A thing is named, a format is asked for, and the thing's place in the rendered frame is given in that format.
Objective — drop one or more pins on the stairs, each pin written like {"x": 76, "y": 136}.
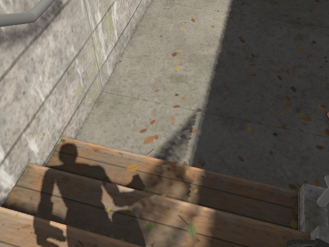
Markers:
{"x": 89, "y": 195}

